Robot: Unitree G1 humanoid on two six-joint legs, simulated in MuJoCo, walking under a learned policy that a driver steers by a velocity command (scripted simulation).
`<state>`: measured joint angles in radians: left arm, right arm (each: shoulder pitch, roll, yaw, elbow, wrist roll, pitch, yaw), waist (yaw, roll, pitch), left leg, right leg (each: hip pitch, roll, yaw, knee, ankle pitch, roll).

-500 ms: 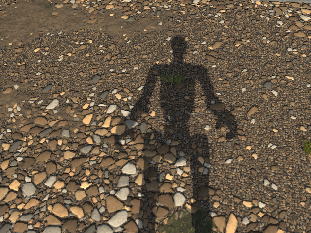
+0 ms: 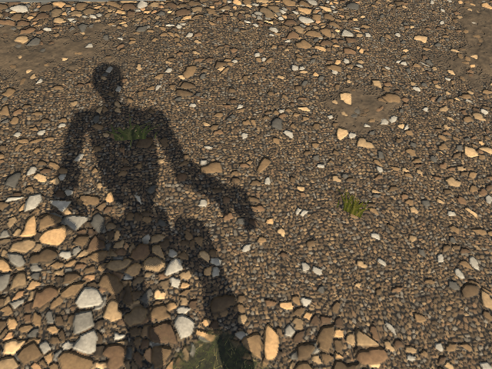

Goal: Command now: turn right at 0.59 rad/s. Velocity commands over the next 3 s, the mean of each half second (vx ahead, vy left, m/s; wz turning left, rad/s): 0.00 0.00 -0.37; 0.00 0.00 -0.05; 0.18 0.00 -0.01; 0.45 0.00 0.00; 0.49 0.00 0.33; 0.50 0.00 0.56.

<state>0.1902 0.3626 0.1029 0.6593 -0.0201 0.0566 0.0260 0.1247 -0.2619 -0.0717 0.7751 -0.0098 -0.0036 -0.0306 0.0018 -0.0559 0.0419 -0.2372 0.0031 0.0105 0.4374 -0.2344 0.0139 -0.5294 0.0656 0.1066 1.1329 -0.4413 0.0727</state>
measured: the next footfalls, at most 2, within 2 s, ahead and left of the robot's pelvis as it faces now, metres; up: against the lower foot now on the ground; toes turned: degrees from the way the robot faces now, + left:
right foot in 0.26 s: +0.03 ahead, -0.16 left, +0.00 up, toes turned -8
left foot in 0.62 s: +0.05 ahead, +0.08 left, +0.00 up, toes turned -9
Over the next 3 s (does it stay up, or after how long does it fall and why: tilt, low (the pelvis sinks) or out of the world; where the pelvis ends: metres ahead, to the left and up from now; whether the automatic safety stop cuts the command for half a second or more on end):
stays up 0.86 -0.05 -0.01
